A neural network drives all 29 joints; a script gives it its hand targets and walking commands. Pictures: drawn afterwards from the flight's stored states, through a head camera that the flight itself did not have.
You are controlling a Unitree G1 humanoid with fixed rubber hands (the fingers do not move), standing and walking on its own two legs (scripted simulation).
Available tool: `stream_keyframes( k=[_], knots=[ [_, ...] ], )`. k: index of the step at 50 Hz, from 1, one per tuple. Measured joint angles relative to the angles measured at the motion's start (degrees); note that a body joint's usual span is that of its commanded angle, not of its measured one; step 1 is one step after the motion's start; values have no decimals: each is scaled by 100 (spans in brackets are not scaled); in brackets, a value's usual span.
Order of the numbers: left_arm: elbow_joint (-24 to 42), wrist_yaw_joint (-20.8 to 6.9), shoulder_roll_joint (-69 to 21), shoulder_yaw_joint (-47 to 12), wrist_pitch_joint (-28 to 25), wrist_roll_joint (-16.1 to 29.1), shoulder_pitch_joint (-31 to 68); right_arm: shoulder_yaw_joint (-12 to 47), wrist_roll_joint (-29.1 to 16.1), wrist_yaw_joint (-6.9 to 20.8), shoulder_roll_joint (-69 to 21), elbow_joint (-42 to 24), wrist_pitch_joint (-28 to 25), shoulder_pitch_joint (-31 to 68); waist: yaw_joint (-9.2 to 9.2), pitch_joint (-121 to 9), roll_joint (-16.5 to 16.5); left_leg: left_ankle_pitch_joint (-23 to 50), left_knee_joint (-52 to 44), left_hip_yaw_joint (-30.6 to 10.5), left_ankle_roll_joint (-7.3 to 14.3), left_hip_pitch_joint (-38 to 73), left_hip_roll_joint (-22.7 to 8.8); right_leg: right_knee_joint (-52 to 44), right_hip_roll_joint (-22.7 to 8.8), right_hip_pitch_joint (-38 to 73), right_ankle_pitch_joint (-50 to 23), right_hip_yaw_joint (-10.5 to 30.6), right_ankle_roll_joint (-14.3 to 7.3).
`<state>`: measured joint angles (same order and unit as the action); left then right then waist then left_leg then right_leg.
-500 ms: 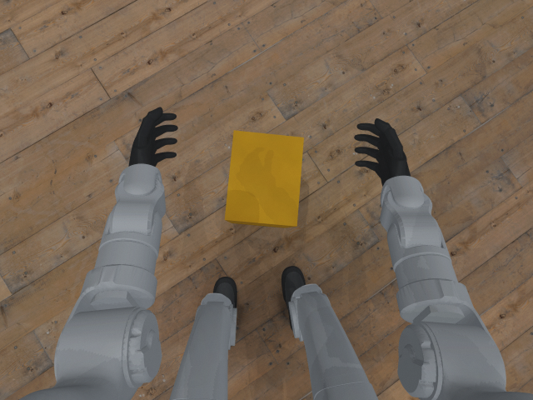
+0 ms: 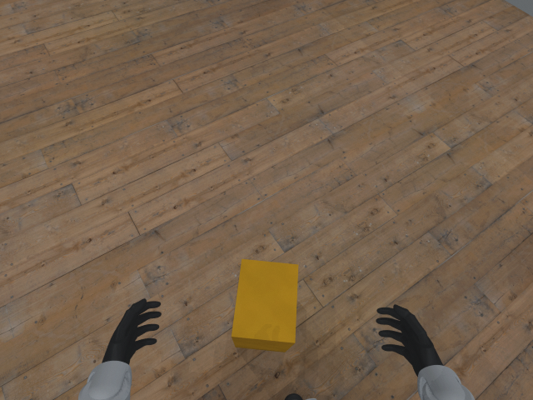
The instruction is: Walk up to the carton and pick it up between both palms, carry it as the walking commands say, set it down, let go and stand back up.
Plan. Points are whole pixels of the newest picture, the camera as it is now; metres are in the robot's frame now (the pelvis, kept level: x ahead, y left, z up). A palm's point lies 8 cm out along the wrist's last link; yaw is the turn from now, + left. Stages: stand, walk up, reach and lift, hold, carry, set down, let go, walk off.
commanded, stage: let go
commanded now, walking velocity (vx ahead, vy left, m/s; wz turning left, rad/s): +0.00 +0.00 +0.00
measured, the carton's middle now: (264, 308) +0.37 -0.02 -0.62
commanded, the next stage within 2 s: stand in 0.58 s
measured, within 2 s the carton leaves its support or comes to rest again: neither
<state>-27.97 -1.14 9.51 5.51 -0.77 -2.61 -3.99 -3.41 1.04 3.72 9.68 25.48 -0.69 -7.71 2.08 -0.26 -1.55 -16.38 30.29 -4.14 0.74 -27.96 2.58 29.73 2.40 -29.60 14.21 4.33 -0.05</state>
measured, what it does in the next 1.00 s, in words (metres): stands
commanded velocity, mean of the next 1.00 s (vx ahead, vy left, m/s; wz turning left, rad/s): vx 0.00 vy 0.00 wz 0.00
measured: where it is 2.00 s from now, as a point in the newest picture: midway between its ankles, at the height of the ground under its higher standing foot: outside the picture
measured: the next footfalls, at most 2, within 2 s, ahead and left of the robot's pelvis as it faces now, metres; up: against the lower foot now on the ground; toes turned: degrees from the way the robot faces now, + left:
none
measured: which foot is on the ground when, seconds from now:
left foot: down 0.00-1.00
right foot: down 0.00-1.00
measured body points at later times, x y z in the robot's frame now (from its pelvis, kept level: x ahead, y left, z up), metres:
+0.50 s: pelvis +0.00 +0.00 +0.01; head +0.02 +0.01 +0.46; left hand +0.16 +0.23 -0.08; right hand +0.17 -0.23 -0.07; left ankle -0.03 +0.11 -0.73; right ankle -0.01 -0.12 -0.73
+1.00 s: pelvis +0.01 -0.01 +0.00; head -0.05 -0.01 +0.45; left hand +0.10 +0.29 -0.09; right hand +0.12 -0.29 -0.09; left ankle -0.03 +0.11 -0.73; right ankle -0.01 -0.12 -0.73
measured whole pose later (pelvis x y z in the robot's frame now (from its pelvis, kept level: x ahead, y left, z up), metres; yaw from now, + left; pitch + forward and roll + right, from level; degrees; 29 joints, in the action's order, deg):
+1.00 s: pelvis +0.01 -0.01 +0.00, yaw +1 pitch -2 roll +0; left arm -46.1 0.3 18.6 2.8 -0.4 -2.4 -16.9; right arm -3.1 2.2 -0.9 18.3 44.0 -0.6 -16.7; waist -0.6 -7.0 0.8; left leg -18.6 28.6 -4.3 0.5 -8.3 1.8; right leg 28.2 2.3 -9.8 16.8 2.4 -0.9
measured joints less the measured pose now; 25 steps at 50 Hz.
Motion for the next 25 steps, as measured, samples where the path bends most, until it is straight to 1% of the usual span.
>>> stream_keyframes(
  k=[3,6,12,20,25],
  knots=[
    [39,-43,40,-94,14,83,-419,49,-42,29,49,18,16,-334,-36,86,-1,12,-176,5,32,540,9,-187,-26,546,-11,4,16],
    [45,-87,127,-175,123,186,-628,78,-87,73,129,85,120,-442,-91,260,17,24,-296,24,60,1014,14,-326,-44,1026,-31,18,34],
    [270,-141,275,-329,350,338,-961,117,-84,126,222,55,327,-562,-196,473,116,9,-431,67,94,1746,15,-474,-62,1756,-33,44,54],
    [278,-239,285,-415,723,316,-946,77,49,101,169,73,713,-409,-230,676,188,-82,-356,67,84,2229,12,-332,-65,2213,98,6,32],
    [289,-241,244,-402,740,268,-884,57,50,7,151,6,928,-417,-281,732,119,-93,-340,35,47,2313,-4,-274,-55,2287,140,-46,-6]
  ],
)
